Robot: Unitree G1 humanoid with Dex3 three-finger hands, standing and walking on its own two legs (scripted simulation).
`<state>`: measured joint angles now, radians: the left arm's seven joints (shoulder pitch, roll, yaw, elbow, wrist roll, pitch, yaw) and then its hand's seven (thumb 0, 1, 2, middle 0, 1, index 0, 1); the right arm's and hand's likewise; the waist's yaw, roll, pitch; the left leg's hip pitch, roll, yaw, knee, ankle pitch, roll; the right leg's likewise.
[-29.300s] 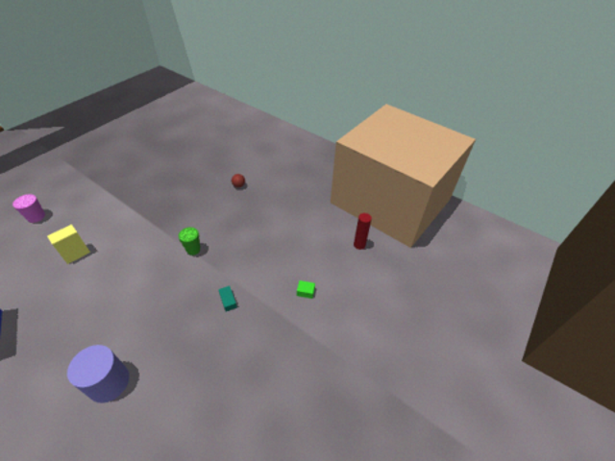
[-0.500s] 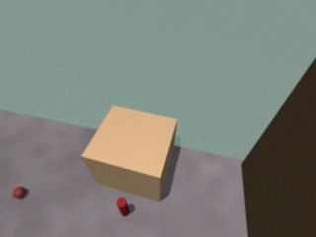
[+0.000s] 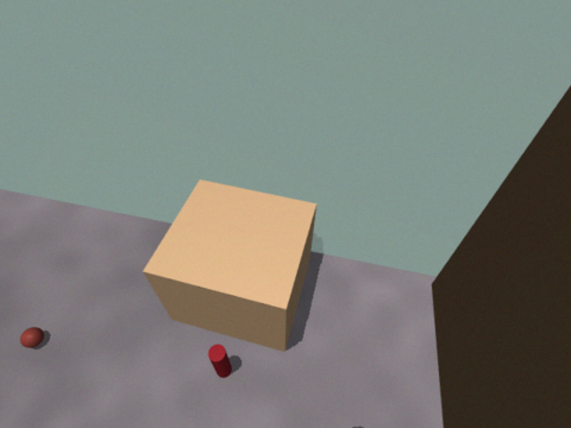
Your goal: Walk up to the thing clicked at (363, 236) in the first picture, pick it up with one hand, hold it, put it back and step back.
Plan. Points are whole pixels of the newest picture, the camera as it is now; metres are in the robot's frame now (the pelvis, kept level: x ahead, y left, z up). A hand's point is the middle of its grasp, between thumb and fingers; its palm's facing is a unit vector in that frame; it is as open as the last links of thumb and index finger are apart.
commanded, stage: step back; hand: left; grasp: from the side
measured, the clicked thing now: (220, 361) +0.41 +0.22 -0.69
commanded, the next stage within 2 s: none
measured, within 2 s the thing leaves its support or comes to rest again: neither
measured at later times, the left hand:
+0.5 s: hand out of the picture +0.03 +0.29 -0.18, palm faces -0.08 -0.92 -0.37, open 7.4 cm
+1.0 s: hand out of the picture -0.10 +0.31 -0.17, palm faces +0.01 -0.92 -0.38, open 7.4 cm
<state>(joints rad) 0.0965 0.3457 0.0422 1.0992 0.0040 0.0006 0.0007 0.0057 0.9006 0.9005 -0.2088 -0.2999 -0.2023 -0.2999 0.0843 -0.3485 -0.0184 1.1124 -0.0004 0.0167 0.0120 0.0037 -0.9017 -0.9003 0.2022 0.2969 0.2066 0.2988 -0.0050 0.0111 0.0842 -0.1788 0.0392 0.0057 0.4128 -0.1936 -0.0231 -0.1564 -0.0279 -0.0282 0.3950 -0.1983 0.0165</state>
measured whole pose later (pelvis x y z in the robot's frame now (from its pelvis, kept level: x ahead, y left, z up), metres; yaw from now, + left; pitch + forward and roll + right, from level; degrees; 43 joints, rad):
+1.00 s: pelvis -0.23 +0.04 -0.02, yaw +0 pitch -3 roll +0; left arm 0.10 0.39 0.08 0.80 0.02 0.07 0.02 0.01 0.90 0.90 -0.21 -0.30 -0.20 -0.30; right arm 0.16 -0.37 -0.04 0.89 -0.03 0.03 0.00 0.01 -0.90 -0.90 0.20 0.30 0.21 0.30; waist 0.00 -0.03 0.19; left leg -0.29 -0.04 -0.03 0.65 -0.32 0.03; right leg -0.45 0.06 0.11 0.97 -0.51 -0.01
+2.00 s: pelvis -0.58 +0.00 -0.03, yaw -3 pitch -3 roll -3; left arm 0.17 0.37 0.07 0.89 0.04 0.03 0.00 0.01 0.90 0.90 -0.21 -0.30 -0.20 -0.30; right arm 0.08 -0.41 -0.04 0.83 -0.02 0.05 -0.01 0.00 -0.90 -0.90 0.20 0.30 0.21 0.30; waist 0.02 0.07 0.16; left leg -0.49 0.07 -0.05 0.74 -0.28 0.00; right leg -0.22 0.06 0.02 0.67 -0.40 -0.01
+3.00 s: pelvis -0.60 +0.02 -0.01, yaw +1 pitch -2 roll -1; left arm 0.12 0.38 0.03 1.06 0.01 -0.03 0.00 0.01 0.90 0.90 -0.21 -0.30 -0.20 -0.30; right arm 0.08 -0.32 -0.03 1.05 -0.02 -0.02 0.01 0.01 -0.90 -0.90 0.20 0.30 0.21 0.30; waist 0.02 -0.01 0.06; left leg -0.23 0.01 0.00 0.53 -0.27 0.00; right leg -0.16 -0.02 0.00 0.49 -0.30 0.02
